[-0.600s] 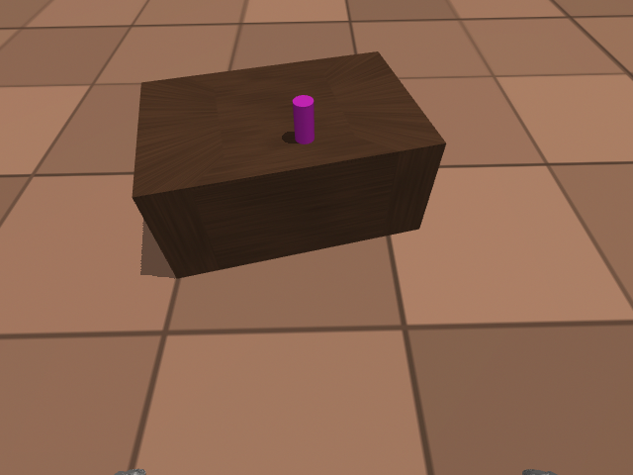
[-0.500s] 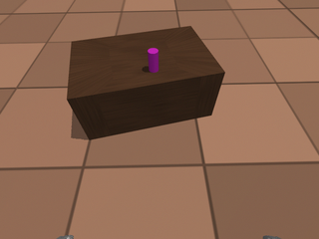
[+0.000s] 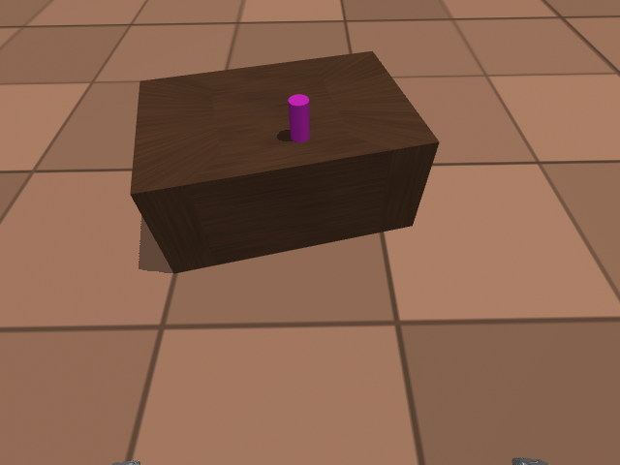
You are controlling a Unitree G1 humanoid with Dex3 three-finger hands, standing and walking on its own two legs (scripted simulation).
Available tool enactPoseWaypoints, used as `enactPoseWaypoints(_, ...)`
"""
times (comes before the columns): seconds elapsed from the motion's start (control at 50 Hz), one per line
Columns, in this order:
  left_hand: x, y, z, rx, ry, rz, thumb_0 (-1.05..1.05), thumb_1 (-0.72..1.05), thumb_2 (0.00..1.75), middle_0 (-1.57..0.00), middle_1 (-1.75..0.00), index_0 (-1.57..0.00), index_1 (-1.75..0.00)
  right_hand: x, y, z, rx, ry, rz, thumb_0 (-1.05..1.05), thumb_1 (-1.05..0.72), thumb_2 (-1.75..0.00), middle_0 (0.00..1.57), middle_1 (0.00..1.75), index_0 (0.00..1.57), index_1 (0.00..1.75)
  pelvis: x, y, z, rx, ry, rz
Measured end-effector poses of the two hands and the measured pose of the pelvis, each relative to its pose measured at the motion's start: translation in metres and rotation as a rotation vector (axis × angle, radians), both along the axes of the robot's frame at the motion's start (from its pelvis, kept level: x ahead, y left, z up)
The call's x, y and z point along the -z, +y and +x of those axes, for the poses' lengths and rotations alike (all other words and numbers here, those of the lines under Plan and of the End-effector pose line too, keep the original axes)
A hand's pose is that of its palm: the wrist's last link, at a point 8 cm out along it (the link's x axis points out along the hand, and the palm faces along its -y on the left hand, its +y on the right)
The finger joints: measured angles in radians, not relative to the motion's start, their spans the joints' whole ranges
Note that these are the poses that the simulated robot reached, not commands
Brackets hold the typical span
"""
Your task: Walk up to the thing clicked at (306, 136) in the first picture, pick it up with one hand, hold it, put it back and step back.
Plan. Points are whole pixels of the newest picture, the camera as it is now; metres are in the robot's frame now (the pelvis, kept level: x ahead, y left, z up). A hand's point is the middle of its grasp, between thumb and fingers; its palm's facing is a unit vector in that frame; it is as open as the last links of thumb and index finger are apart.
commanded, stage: stand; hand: right
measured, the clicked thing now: (299, 119) +1.13 +0.05 -0.26
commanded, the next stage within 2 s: walk up in 0.52 s
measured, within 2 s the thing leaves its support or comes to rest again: neither
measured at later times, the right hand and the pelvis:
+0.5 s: hand out of the picture +0.07 -0.25 -0.16, palm faces -0.02 +0.94 -0.34, open 7.4 cm; pelvis +0.00 +0.00 +0.00, yaw +0 degrees
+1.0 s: hand (447, 428) +0.18 -0.18 -0.14, palm faces -0.12 +0.90 -0.42, open 7.4 cm; pelvis +0.10 +0.09 -0.02, yaw +8 degrees
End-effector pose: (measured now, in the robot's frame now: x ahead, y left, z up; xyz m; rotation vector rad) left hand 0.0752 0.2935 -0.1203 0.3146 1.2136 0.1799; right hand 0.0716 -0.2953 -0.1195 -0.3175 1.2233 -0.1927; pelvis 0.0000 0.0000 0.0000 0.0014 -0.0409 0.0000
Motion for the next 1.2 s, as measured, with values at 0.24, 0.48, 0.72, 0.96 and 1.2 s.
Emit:
enactPoseWaypoints(0.24, 0.0, 0.001, 0.0, -0.001, -0.005, 0.0, 0.0, 0.91, 0.89, -0.2, -0.3, -0.2, -0.3, -0.001, 0.0, 0.0, 0.002, -0.005, -0.003, 0.0, -0.9, -0.9, 0.2, 0.3, 0.2, 0.3, 0.0, 0.0, 0.0, 0.0, -0.005, -0.001)
enactPoseWaypoints(0.48, -0.001, 0.003, -0.005, -0.005, -0.002, 0.002, 0.0, 0.91, 0.89, -0.2, -0.3, -0.2, -0.3, -0.001, 0.0, -0.005, 0.001, -0.001, -0.003, 0.0, -0.9, -0.9, 0.2, 0.3, 0.2, 0.3, -0.001, 0.001, -0.003, -0.001, -0.006, 0.0)
enactPoseWaypoints(0.72, -0.006, 0.05, -0.037, -0.114, -0.044, 0.029, 0.0, 0.9, 0.89, -0.2, -0.3, -0.21, -0.3, -0.012, -0.001, 0.024, -0.092, 0.028, -0.034, 0.0, -0.9, -0.9, 0.2, 0.3, 0.2, 0.3, 0.005, 0.023, 0.019, -0.08, 0.003, -0.028)
enactPoseWaypoints(0.96, 0.023, 0.135, 0.013, -0.14, 0.013, 0.03, 0.01, 0.91, 0.89, -0.2, -0.3, -0.2, -0.3, -0.016, 0.062, 0.097, -0.124, -0.062, -0.093, 0.0, -0.9, -0.9, 0.2, 0.3, 0.2, 0.3, 0.026, 0.09, 0.086, -0.142, -0.009, 0.001)
enactPoseWaypoints(1.2, -0.008, 0.135, 0.135, -0.11, -0.082, 0.001, 0.01, 0.91, 0.89, -0.2, -0.3, -0.2, -0.3, -0.012, 0.091, 0.159, -0.151, -0.008, -0.016, 0.0, -0.9, -0.9, 0.21, 0.3, 0.21, 0.3, 0.009, 0.102, 0.18, -0.177, -0.002, 0.014)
